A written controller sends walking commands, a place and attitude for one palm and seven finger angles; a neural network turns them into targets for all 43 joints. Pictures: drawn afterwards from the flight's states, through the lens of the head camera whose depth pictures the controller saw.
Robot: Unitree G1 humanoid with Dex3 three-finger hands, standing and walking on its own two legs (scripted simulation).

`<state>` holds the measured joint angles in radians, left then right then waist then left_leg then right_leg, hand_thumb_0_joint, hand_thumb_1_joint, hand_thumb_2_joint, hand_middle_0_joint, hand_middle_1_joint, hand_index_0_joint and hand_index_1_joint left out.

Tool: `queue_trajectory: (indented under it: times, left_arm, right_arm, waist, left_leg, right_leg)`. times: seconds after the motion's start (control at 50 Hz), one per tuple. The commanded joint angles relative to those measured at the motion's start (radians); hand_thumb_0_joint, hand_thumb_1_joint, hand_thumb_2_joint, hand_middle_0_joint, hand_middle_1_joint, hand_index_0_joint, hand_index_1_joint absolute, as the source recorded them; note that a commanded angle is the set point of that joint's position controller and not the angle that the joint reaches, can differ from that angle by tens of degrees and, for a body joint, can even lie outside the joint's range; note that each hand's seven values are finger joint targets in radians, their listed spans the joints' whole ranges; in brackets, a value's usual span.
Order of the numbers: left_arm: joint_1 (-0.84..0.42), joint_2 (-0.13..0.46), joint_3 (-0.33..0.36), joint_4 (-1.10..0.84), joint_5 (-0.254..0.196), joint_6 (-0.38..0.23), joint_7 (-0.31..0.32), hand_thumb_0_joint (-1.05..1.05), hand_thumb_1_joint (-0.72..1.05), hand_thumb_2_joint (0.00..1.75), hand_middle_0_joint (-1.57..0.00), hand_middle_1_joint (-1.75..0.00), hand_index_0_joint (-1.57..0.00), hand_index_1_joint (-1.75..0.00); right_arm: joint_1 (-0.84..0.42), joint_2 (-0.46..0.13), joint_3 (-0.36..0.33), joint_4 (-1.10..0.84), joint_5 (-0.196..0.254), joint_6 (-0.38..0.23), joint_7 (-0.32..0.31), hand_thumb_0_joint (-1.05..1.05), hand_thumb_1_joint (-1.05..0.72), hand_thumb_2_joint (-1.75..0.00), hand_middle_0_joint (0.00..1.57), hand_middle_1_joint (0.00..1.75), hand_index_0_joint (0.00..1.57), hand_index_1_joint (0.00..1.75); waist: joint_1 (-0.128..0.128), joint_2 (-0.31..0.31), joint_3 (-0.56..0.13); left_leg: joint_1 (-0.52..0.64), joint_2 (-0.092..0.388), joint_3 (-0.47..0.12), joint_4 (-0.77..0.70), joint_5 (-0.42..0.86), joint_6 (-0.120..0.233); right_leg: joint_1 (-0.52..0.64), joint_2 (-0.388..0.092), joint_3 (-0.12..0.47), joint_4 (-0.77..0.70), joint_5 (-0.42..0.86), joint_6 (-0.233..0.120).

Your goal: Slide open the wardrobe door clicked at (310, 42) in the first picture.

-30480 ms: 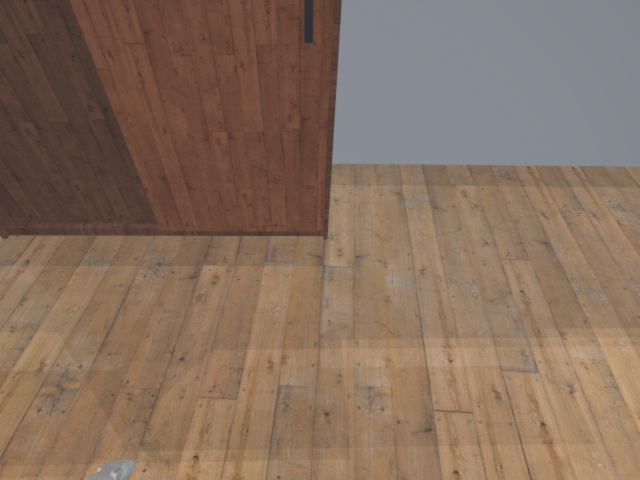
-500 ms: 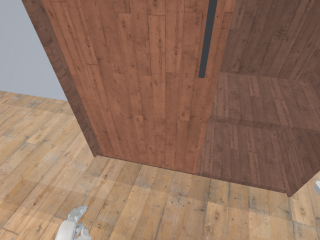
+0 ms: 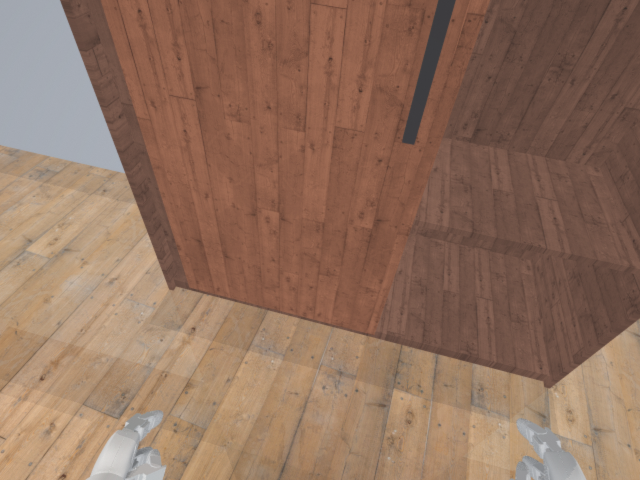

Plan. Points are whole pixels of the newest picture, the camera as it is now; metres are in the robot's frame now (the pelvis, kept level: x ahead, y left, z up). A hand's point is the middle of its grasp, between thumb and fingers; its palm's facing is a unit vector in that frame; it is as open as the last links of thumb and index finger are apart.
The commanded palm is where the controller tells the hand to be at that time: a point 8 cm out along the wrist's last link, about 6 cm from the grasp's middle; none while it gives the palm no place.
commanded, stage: let the arm hang, fingers relaxed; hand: right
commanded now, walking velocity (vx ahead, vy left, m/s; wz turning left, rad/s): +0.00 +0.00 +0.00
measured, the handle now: (430, 59) +0.70 -0.12 +0.23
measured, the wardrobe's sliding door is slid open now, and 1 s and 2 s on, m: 0.59 0.59 0.59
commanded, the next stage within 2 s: look to check the result in 0.92 s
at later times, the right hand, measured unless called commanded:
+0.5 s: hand out of the picture -0.01 -0.23 -0.15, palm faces +0.01 +0.95 -0.32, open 7.4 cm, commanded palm none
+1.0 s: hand out of the picture +0.11 -0.20 -0.14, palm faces -0.01 +0.96 -0.26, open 7.4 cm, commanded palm none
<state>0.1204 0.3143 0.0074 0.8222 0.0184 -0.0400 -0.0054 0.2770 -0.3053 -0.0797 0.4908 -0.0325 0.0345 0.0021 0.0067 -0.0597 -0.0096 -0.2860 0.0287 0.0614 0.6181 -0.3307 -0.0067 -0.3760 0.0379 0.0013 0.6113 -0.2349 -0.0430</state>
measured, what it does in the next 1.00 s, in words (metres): stands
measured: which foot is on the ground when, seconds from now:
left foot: down 0.00-1.00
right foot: down 0.00-1.00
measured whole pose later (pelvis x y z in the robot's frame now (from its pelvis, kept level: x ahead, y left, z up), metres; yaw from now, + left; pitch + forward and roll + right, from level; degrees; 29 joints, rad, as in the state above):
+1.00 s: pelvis +0.02 +0.02 +0.02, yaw +0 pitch -1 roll +0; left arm 0.11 0.30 0.00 1.12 0.02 -0.01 0.02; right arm 0.11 -0.26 -0.01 1.11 -0.01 -0.01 0.00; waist 0.01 0.00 0.04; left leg -0.10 0.00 0.07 0.36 -0.24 0.01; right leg -0.20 0.02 0.01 0.38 -0.16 -0.02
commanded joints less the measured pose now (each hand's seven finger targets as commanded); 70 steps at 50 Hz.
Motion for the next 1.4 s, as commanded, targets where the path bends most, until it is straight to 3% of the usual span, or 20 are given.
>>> queue_trajectory:
  times: [0.0, 0.04, 0.08, 0.12, 0.16, 0.18, 0.22, 0.3, 0.38, 0.44, 0.48, 0.56, 0.64, 0.8, 0.88, 1.0, 1.16, 1.38]
  left_arm:
    - [0.012, 0.099, 0.038, -0.058, 0.009, 0.019, 0.009, 0.00, 0.90, 0.90, -0.20, -0.30, -0.20, -0.30]
    - [0.044, 0.066, 0.033, -0.016, 0.014, 0.041, 0.014, 0.00, 0.90, 0.90, -0.20, -0.30, -0.20, -0.30]
    - [0.068, 0.050, 0.027, 0.021, 0.014, 0.048, 0.016, 0.00, 0.90, 0.90, -0.20, -0.30, -0.20, -0.30]
    - [0.072, 0.056, 0.022, 0.044, 0.014, 0.047, 0.019, 0.00, 0.90, 0.90, -0.20, -0.30, -0.20, -0.30]
    - [0.058, 0.078, 0.027, 0.067, 0.016, 0.042, 0.028, 0.00, 0.90, 0.90, -0.20, -0.30, -0.20, -0.30]
    - [0.057, 0.083, 0.027, 0.078, 0.014, 0.039, 0.031, 0.00, 0.90, 0.90, -0.20, -0.30, -0.20, -0.30]
    - [0.074, 0.093, 0.032, 0.098, 0.008, 0.034, 0.035, 0.00, 0.90, 0.90, -0.20, -0.30, -0.20, -0.30]
    - [0.127, 0.096, 0.042, 0.142, 0.003, 0.035, 0.037, 0.00, 0.90, 0.90, -0.20, -0.30, -0.20, -0.30]
    - [0.145, 0.094, 0.047, 0.184, 0.006, 0.040, 0.036, 0.00, 0.90, 0.90, -0.20, -0.30, -0.20, -0.30]
    - [0.143, 0.087, 0.044, 0.205, 0.006, 0.040, 0.033, 0.00, 0.90, 0.90, -0.20, -0.30, -0.20, -0.30]
    - [0.130, 0.096, 0.045, 0.213, 0.007, 0.038, 0.032, 0.00, 0.90, 0.90, -0.20, -0.30, -0.20, -0.30]
    - [0.094, 0.102, 0.038, 0.227, 0.007, 0.032, 0.031, 0.00, 0.90, 0.90, -0.20, -0.30, -0.20, -0.30]
    - [0.056, 0.112, 0.034, 0.233, 0.004, 0.022, 0.029, 0.00, 0.90, 0.90, -0.20, -0.30, -0.20, -0.30]
    - [0.008, 0.128, 0.027, 0.242, 0.000, 0.015, 0.031, 0.00, 0.90, 0.90, -0.20, -0.30, -0.20, -0.30]
    - [-0.013, 0.137, 0.026, 0.247, 0.002, 0.015, 0.032, 0.00, 0.90, 0.90, -0.20, -0.30, -0.20, -0.30]
    - [-0.026, 0.146, 0.026, 0.241, 0.000, 0.019, 0.032, 0.00, 0.90, 0.90, -0.20, -0.30, -0.20, -0.30]
    - [-0.029, 0.157, 0.025, 0.246, -0.001, 0.019, 0.034, 0.00, 0.90, 0.90, -0.20, -0.30, -0.20, -0.30]
    - [-0.026, 0.163, 0.026, 0.251, -0.002, 0.022, 0.036, 0.00, 0.90, 0.90, -0.20, -0.30, -0.20, -0.30]
  right_arm:
    - [-0.057, -0.143, 0.006, 0.090, -0.002, -0.037, -0.003, 0.00, -0.90, -0.90, 0.20, 0.30, 0.20, 0.30]
    - [-0.107, -0.126, 0.027, 0.169, 0.004, -0.029, -0.009, 0.00, -0.90, -0.90, 0.20, 0.30, 0.20, 0.30]
    - [-0.114, -0.114, 0.039, 0.246, 0.007, -0.028, -0.012, 0.00, -0.90, -0.90, 0.20, 0.30, 0.20, 0.30]
    - [-0.068, -0.088, 0.044, 0.323, 0.012, -0.022, -0.012, 0.00, -0.90, -0.90, 0.20, 0.30, 0.20, 0.30]
    - [-0.006, -0.078, 0.030, 0.396, 0.014, -0.023, -0.011, 0.00, -0.90, -0.90, 0.20, 0.30, 0.20, 0.30]
    - [0.016, -0.080, 0.030, 0.429, 0.016, -0.025, -0.009, 0.00, -0.90, -0.90, 0.20, 0.30, 0.20, 0.30]
    - [0.029, -0.082, 0.029, 0.471, 0.016, -0.033, -0.007, 0.00, -0.90, -0.90, 0.20, 0.30, 0.20, 0.30]
    - [-0.009, -0.090, 0.031, 0.522, 0.015, -0.045, -0.007, 0.00, -0.90, -0.90, 0.20, 0.30, 0.20, 0.30]
    - [-0.041, -0.097, 0.032, 0.554, 0.015, -0.045, -0.010, 0.00, -0.90, -0.90, 0.20, 0.30, 0.20, 0.30]
    - [-0.055, -0.105, 0.033, 0.570, 0.016, -0.045, -0.012, 0.00, -0.90, -0.90, 0.20, 0.30, 0.20, 0.30]
    - [-0.062, -0.115, 0.032, 0.579, 0.016, -0.045, -0.013, 0.00, -0.90, -0.90, 0.20, 0.30, 0.20, 0.30]
    - [-0.078, -0.119, 0.036, 0.584, 0.018, -0.046, -0.013, 0.00, -0.90, -0.90, 0.20, 0.30, 0.20, 0.30]
    - [-0.094, -0.128, 0.036, 0.587, 0.018, -0.052, -0.014, 0.00, -0.90, -0.90, 0.20, 0.30, 0.20, 0.30]
    - [-0.143, -0.146, 0.033, 0.578, 0.018, -0.062, -0.016, 0.00, -0.90, -0.90, 0.20, 0.30, 0.20, 0.30]
    - [-0.160, -0.146, 0.032, 0.578, 0.021, -0.062, -0.016, 0.00, -0.90, -0.90, 0.20, 0.30, 0.20, 0.30]
    - [-0.164, -0.152, 0.031, 0.579, 0.019, -0.064, -0.016, 0.00, -0.90, -0.90, 0.20, 0.30, 0.20, 0.30]
    - [-0.166, -0.159, 0.033, 0.584, 0.022, -0.065, -0.017, 0.00, -0.90, -0.90, 0.20, 0.30, 0.20, 0.30]
    - [-0.161, -0.168, 0.034, 0.591, 0.024, -0.064, -0.020, 0.00, -0.90, -0.90, 0.20, 0.30, 0.20, 0.30]
  waist:
    - [0.018, 0.233, -0.018]
    - [0.037, 0.132, -0.003]
    - [0.044, 0.003, 0.017]
    - [0.023, -0.114, 0.039]
    - [-0.014, -0.207, 0.022]
    - [-0.025, -0.222, 0.003]
    - [-0.029, -0.150, -0.035]
    - [-0.007, 0.020, -0.008]
    - [0.008, 0.088, 0.055]
    - [0.008, 0.109, 0.071]
    - [0.004, 0.116, 0.075]
    - [-0.003, 0.068, 0.071]
    - [-0.012, 0.051, 0.024]
    - [-0.008, 0.069, -0.022]
    - [-0.004, 0.031, -0.020]
    - [-0.003, 0.063, -0.012]
    - [-0.001, 0.051, -0.028]
    - [-0.002, 0.086, -0.013]
  left_leg:
    - [-0.078, 0.162, -0.173, -0.240, -0.018, 0.111]
    - [-0.145, 0.190, -0.193, -0.286, -0.083, 0.135]
    - [-0.165, 0.148, -0.163, -0.265, -0.139, 0.115]
    - [-0.073, 0.072, -0.112, -0.220, -0.146, 0.067]
    - [0.072, 0.041, -0.083, -0.183, -0.065, 0.057]
    - [0.117, 0.035, -0.076, -0.175, -0.033, 0.057]
    - [0.164, 0.043, -0.081, -0.200, -0.001, 0.060]
    - [0.101, 0.073, -0.104, -0.275, -0.039, 0.075]
    - [0.009, 0.086, -0.112, -0.320, -0.121, 0.081]
    - [0.007, 0.089, -0.113, -0.325, -0.121, 0.077]
    - [0.011, 0.087, -0.109, -0.323, -0.110, 0.075]
    - [0.044, 0.078, -0.098, -0.299, -0.037, 0.063]
    - [0.116, 0.082, -0.093, -0.287, 0.072, 0.053]
    - [0.160, 0.098, -0.090, -0.306, 0.204, 0.045]
    - [0.167, 0.103, -0.099, -0.323, 0.219, 0.048]
    - [0.169, 0.102, -0.099, -0.347, 0.226, 0.046]
    - [0.190, 0.106, -0.105, -0.352, 0.266, 0.049]
    - [0.192, 0.104, -0.104, -0.357, 0.301, 0.048]
  right_leg:
    - [0.088, -0.062, 0.093, -0.019, 0.039, -0.001]
    - [0.156, -0.048, 0.049, 0.025, -0.007, 0.015]
    - [0.175, -0.075, 0.086, -0.042, 0.004, 0.010]
    - [0.069, -0.115, 0.174, -0.179, -0.059, -0.008]
    - [-0.028, -0.137, 0.222, -0.271, -0.148, -0.023]
    - [-0.038, -0.142, 0.230, -0.297, -0.168, -0.025]
    - [-0.016, -0.142, 0.224, -0.293, -0.141, -0.023]
    - [0.055, -0.120, 0.176, -0.249, -0.090, -0.011]
    - [0.100, -0.116, 0.159, -0.244, -0.096, -0.009]
    - [0.102, -0.117, 0.149, -0.249, -0.073, -0.008]
    - [0.105, -0.121, 0.153, -0.260, -0.065, -0.010]
    - [0.111, -0.135, 0.167, -0.291, -0.018, -0.011]
    - [0.128, -0.144, 0.163, -0.298, 0.087, -0.012]
    - [0.204, -0.145, 0.133, -0.274, 0.263, -0.001]
    - [0.223, -0.144, 0.128, -0.280, 0.267, 0.005]
    - [0.240, -0.146, 0.121, -0.280, 0.262, 0.011]
    - [0.263, -0.152, 0.116, -0.280, 0.280, 0.011]
    - [0.276, -0.154, 0.108, -0.282, 0.289, 0.012]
